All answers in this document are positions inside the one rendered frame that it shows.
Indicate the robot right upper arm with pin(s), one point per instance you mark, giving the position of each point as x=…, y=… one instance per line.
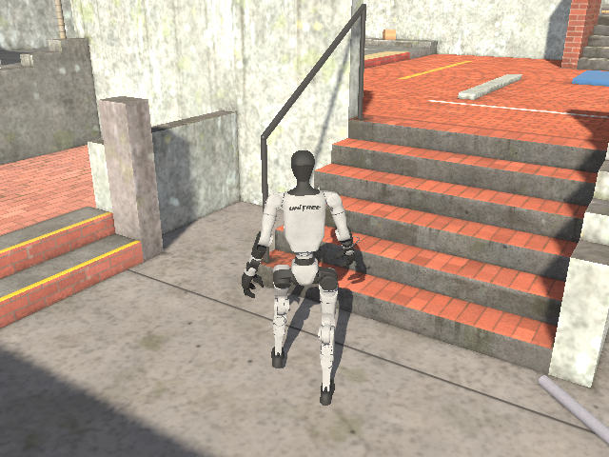
x=334, y=201

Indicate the right robot hand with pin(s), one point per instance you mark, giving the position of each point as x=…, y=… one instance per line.
x=348, y=262

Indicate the left robot shin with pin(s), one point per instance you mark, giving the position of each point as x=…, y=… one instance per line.
x=279, y=321

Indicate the robot shin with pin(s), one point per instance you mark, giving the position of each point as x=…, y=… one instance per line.
x=279, y=321
x=327, y=359

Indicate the robot left upper arm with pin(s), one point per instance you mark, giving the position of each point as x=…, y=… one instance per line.
x=273, y=202

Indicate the left robot forearm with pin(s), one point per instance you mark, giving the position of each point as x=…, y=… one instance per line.
x=255, y=258

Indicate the right robot shin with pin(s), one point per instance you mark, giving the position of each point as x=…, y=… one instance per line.
x=327, y=359

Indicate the left robot hand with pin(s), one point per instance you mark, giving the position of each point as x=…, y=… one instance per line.
x=247, y=285

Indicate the right robot forearm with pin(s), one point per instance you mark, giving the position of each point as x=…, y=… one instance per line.
x=348, y=245

